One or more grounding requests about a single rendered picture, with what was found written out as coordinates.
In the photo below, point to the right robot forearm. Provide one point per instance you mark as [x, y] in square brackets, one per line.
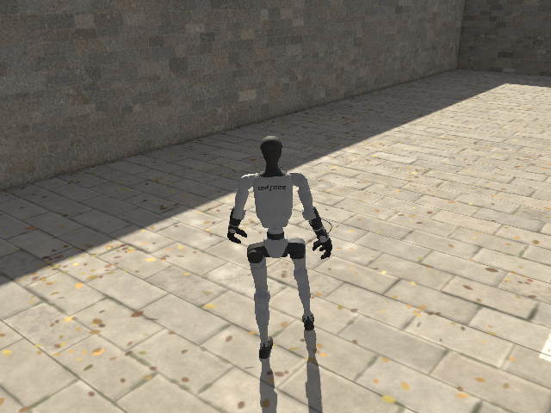
[318, 227]

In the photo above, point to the right robot hand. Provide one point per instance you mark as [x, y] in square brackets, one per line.
[327, 246]

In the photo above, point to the left robot hand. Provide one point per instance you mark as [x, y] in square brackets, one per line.
[234, 239]

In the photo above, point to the right robot shin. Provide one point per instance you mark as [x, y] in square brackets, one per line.
[304, 293]

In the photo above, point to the robot right thigh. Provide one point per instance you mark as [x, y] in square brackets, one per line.
[297, 251]

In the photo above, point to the right robot upper arm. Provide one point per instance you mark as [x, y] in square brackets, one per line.
[299, 180]

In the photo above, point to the left robot upper arm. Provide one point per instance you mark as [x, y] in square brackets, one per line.
[245, 183]

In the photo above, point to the left robot forearm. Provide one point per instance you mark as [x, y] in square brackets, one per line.
[233, 223]

